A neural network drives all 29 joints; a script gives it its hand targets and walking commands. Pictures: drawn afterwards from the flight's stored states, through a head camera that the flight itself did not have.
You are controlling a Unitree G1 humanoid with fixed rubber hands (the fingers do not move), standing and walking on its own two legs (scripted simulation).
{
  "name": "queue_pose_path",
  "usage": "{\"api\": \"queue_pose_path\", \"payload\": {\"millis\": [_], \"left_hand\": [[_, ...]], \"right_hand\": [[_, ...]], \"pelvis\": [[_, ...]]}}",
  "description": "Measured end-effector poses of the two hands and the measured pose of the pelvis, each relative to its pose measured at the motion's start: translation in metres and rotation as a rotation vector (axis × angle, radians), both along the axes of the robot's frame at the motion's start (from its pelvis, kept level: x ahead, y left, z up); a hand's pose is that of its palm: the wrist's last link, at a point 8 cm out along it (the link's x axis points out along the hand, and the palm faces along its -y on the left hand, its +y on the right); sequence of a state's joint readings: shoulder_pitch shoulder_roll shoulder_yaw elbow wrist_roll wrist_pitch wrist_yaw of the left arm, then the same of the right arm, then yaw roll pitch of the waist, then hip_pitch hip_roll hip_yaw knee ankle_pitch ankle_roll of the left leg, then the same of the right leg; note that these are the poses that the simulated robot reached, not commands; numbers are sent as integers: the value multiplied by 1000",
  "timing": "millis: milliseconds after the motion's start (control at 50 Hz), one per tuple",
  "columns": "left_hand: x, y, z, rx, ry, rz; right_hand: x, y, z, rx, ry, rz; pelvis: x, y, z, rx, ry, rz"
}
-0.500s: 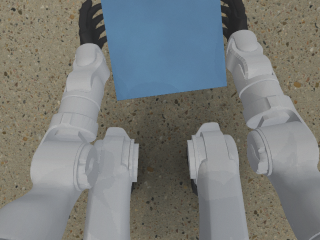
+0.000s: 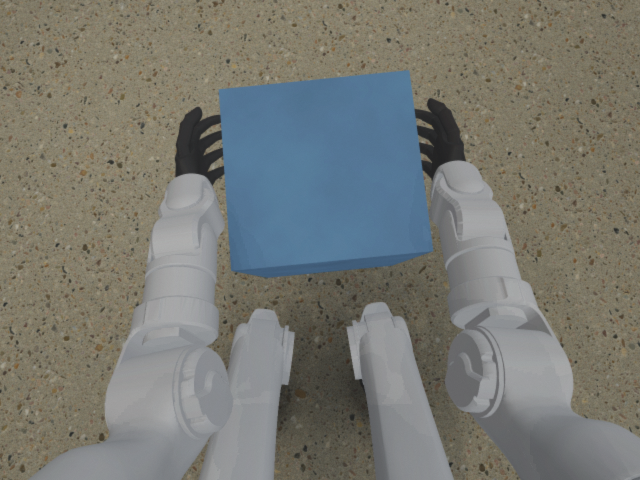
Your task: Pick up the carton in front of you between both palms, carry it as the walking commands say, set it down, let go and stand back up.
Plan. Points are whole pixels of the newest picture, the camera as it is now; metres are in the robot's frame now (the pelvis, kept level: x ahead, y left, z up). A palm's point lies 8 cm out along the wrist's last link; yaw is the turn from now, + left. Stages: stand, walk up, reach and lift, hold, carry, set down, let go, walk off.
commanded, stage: reach and lift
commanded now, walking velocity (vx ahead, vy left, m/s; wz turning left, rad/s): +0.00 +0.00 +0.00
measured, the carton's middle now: (323, 195) +0.46 -0.02 -0.13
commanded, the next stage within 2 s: none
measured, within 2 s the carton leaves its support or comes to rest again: neither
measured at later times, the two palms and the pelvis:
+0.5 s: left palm (120, 143) +0.43 +0.14 +0.10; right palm (509, 133) +0.43 -0.16 +0.10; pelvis +0.05 +0.00 +0.14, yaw -1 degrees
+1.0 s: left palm out of the picture +0.40 +0.14 +0.26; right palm out of the picture +0.39 -0.16 +0.25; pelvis +0.10 +0.00 +0.26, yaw -2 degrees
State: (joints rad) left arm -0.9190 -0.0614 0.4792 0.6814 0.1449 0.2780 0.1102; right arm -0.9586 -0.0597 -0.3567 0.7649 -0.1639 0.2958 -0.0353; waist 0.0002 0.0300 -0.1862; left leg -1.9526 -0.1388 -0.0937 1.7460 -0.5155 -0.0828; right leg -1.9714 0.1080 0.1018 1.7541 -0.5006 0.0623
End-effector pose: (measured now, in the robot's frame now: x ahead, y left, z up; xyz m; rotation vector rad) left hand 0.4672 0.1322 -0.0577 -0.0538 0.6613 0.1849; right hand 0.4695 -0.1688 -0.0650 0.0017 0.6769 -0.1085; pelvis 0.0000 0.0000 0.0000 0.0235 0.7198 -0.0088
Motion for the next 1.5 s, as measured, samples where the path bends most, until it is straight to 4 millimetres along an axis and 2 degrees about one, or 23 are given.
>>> {"api": "queue_pose_path", "payload": {"millis": [200, 640, 920, 1100, 1180, 1340, 1500], "left_hand": [[-12, 2, 60, -9, -1, -4], [-43, 8, 205, -3, 8, -24], [-60, 10, 290, 1, 0, -41], [-71, 13, 341, 23, -16, -68], [-74, 14, 356, 37, -12, -80], [-80, 14, 359, 41, 21, -87], [-78, 14, 363, 43, 10, -85]], "right_hand": [[-16, 3, 59, 13, 0, -24], [-52, 8, 205, 16, 10, -46], [-72, 10, 290, 13, 2, -57], [-85, 14, 343, -2, -14, -58], [-89, 14, 358, -20, -9, -44], [-96, 14, 362, -23, 24, -43], [-93, 14, 366, -24, 13, -42]], "pelvis": [[20, 2, 51, -7, -48, -5], [69, 2, 182, -20, -284, -12], [96, 1, 248, -27, -495, -17], [102, 1, 272, -31, -656, -16], [100, 2, 276, -32, -716, -16], [87, 3, 275, -34, -767, -19], [82, 3, 275, -33, -772, -19]]}}
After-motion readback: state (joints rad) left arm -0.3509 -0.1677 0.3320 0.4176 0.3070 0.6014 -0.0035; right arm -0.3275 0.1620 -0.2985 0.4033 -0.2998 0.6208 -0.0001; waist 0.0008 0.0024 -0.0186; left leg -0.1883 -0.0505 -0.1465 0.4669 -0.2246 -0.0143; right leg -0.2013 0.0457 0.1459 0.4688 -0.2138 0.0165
